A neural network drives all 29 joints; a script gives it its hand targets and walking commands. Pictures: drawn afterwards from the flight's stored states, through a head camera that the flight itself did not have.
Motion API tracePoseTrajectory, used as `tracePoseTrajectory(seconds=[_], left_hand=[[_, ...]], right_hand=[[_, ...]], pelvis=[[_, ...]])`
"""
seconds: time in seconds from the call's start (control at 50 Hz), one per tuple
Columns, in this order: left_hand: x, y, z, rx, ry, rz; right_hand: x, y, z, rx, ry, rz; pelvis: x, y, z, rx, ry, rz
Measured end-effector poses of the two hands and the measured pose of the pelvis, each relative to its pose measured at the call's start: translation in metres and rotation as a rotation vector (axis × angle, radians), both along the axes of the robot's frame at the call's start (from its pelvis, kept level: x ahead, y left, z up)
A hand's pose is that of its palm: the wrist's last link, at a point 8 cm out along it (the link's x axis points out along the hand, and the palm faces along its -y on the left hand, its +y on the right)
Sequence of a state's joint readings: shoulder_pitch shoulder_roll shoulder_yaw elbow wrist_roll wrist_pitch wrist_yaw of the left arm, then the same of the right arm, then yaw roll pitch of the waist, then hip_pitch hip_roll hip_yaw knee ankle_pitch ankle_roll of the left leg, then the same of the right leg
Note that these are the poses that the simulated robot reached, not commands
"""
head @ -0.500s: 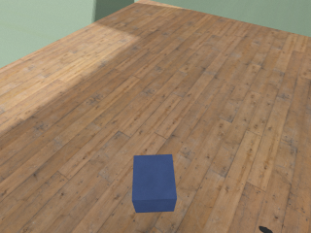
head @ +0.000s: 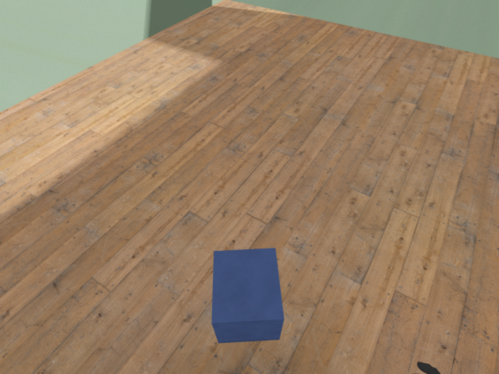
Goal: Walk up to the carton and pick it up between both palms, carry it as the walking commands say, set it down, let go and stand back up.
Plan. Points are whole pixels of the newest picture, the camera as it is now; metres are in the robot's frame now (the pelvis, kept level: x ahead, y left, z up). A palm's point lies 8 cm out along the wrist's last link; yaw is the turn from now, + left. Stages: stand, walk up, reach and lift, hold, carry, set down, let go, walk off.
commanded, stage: walk up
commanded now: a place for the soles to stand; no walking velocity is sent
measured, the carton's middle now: (246, 295) +0.49 +0.01 -0.65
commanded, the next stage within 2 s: reach and lift in 0.96 s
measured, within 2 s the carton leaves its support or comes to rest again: neither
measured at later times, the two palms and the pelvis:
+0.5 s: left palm out of the picture +0.08 +0.30 -0.11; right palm out of the picture +0.08 -0.30 -0.11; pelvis +0.00 +0.00 +0.00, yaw +0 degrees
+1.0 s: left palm out of the picture +0.09 +0.31 -0.11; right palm out of the picture +0.09 -0.30 -0.12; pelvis +0.00 +0.00 +0.00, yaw +0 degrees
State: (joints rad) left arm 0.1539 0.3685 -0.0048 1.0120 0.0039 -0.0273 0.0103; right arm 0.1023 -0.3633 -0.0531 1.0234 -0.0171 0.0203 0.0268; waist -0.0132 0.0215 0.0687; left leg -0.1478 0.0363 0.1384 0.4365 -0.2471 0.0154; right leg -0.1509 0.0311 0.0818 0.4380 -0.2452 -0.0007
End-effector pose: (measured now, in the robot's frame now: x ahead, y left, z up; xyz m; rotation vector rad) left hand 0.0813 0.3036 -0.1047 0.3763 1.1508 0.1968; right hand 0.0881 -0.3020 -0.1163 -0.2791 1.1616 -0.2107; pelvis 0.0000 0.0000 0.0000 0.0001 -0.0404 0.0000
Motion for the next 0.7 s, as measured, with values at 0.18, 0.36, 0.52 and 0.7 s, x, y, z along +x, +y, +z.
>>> tracePoseTrajectory(seconds=[0.18, 0.36, 0.52, 0.7], left_hand=[[0.0018, -0.0010, -0.0005, 0.002, -0.002, -0.005], [0.0034, -0.0009, -0.0016, -0.004, -0.001, -0.010], [0.0028, -0.0003, -0.0037, -0.007, 0.008, -0.013], [0.0018, 0.0011, -0.0039, -0.003, 0.011, -0.014]], right_hand=[[-0.0026, -0.0008, -0.0004, 0.001, 0.001, -0.003], [-0.0041, -0.0001, 0.0008, -0.003, 0.005, -0.006], [-0.0040, -0.0005, 0.0017, -0.008, 0.006, -0.011], [-0.0013, -0.0003, 0.0017, -0.009, -0.006, -0.012]], pelvis=[[-0.0008, -0.0009, -0.0006, 0.000, -0.003, -0.001], [-0.0003, 0.0003, -0.0001, -0.001, 0.002, -0.004], [-0.0001, 0.0015, -0.0004, -0.001, 0.001, -0.009], [-0.0004, 0.0024, -0.0012, -0.002, -0.004, -0.014]])
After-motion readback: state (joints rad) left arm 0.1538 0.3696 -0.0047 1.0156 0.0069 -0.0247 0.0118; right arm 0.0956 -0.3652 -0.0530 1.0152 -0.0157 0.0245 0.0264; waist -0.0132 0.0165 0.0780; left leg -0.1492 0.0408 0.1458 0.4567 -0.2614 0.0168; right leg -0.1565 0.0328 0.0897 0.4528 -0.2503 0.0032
